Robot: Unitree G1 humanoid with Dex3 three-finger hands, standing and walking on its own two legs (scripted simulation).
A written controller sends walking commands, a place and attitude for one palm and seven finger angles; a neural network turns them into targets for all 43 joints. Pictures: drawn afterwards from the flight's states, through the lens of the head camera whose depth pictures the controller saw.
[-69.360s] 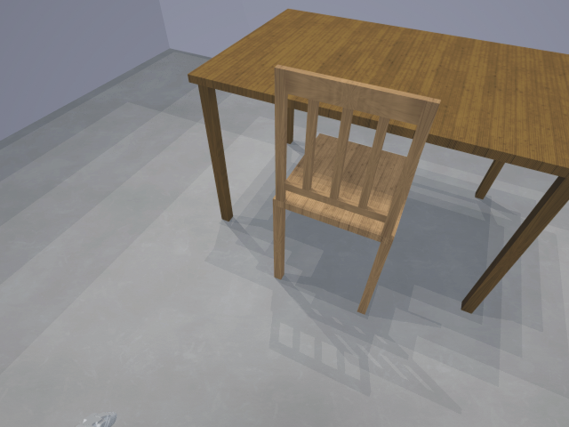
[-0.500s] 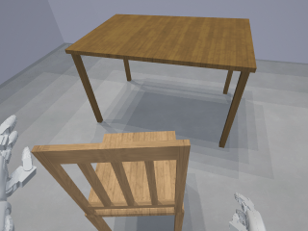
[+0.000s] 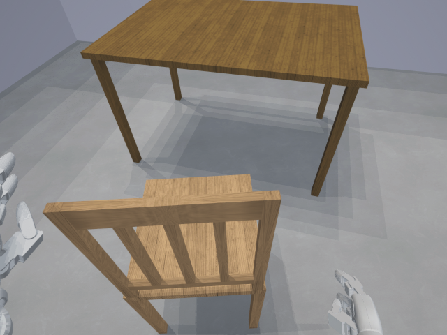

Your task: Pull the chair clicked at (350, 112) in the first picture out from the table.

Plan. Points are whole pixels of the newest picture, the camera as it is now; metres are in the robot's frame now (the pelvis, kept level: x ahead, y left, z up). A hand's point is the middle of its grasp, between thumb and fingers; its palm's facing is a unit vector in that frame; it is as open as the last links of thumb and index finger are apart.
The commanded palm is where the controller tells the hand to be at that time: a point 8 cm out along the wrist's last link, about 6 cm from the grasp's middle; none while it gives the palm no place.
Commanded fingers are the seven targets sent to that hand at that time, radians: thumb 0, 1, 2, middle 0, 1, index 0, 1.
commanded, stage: step back with the hand held close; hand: left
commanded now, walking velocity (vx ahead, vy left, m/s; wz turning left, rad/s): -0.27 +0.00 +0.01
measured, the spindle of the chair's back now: (182, 255) +0.29 +0.13 -0.08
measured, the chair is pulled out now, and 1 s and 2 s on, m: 0.61 0.61 0.61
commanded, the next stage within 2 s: stop stepping back and stand still in 1.28 s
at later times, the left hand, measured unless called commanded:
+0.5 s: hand (5, 286) +0.14 +0.28 +0.15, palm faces +0.48 -0.76 -0.44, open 7.5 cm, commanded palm +0.08 +0.31 +0.17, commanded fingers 0.00 0.90 0.90 -0.20 -0.30 -0.20 -0.30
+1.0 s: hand out of the picture +0.09 +0.27 +0.15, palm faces +0.45 -0.78 -0.44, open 7.5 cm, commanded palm +0.02 +0.32 +0.17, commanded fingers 0.00 0.90 0.90 -0.20 -0.30 -0.20 -0.30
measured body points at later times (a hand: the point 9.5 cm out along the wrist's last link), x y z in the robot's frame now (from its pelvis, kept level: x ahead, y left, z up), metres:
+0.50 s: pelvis -0.06 +0.01 -0.01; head -0.05 +0.01 +0.44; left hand +0.11 +0.31 +0.17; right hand +0.11 -0.22 -0.09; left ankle -0.02 +0.13 -0.74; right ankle +0.03 -0.13 -0.74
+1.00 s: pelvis -0.11 +0.01 -0.02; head -0.08 +0.03 +0.43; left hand +0.06 +0.31 +0.18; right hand +0.07 -0.22 -0.10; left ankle -0.07 +0.13 -0.73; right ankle -0.02 -0.12 -0.74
